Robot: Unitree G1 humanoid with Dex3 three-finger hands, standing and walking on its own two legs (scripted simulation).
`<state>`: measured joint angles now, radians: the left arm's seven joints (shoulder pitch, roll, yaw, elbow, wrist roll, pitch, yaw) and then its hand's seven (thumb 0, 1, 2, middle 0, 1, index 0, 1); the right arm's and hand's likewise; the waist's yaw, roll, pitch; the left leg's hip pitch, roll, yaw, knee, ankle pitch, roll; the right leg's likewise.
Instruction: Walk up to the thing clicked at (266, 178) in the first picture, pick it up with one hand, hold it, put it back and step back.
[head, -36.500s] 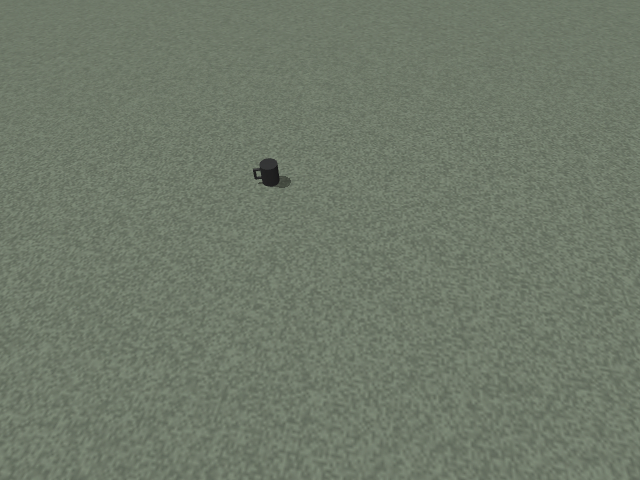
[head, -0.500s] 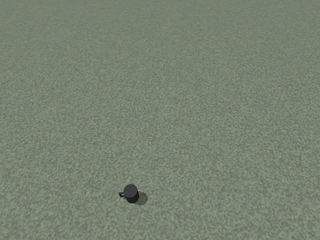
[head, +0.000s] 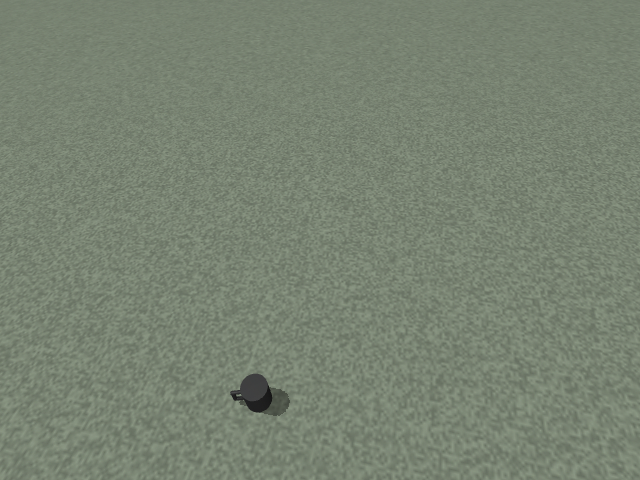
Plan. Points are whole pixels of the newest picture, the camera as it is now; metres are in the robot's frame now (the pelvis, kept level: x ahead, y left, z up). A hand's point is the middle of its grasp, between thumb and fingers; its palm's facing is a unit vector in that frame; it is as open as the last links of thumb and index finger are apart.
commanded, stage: stand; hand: left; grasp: from above
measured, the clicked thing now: (251, 393) +0.49 +0.25 -0.73
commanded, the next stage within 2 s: step back in 0.76 s
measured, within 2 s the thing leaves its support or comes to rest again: neither
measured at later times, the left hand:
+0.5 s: hand out of the picture +0.08 +0.24 -0.15, palm faces +0.00 -0.94 -0.35, open 7.4 cm
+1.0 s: hand out of the picture +0.08 +0.28 -0.17, palm faces -0.04 -0.92 -0.39, open 7.4 cm
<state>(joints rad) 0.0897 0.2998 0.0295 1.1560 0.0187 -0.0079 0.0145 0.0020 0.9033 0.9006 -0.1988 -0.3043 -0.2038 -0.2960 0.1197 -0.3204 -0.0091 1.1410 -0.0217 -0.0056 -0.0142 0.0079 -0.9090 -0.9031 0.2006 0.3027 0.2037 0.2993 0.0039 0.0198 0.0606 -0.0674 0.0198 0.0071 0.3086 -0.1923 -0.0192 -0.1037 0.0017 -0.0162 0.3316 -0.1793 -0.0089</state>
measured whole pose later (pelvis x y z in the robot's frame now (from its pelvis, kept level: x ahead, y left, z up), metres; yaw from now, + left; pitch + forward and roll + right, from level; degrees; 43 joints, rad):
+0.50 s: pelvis +0.00 +0.00 +0.00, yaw +0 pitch -3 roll +0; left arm 0.10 0.32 0.02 1.15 0.02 -0.01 0.01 0.00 0.90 0.90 -0.20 -0.30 -0.20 -0.30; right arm 0.12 -0.33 -0.01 1.14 -0.02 -0.01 -0.01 0.01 -0.91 -0.90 0.20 0.30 0.20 0.30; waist 0.00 0.02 0.06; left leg -0.07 0.03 0.01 0.30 -0.19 -0.03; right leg -0.11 0.01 -0.01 0.32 -0.17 -0.02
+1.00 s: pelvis -0.04 +0.02 -0.01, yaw -1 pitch -1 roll +1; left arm 0.05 0.37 0.06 0.99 0.03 0.03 0.01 0.00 0.90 0.90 -0.20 -0.30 -0.21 -0.30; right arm 0.09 -0.39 -0.05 1.01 0.00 0.04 0.01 0.01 -0.91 -0.90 0.20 0.30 0.20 0.30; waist 0.00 -0.02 0.17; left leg -0.31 -0.04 -0.02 0.77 -0.45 0.04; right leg -0.29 -0.03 0.01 0.49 -0.19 0.00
